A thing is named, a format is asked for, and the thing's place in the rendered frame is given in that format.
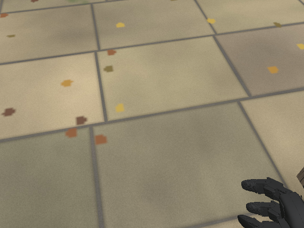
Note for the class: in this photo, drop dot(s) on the right robot hand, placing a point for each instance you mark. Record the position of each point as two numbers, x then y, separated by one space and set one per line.
288 213

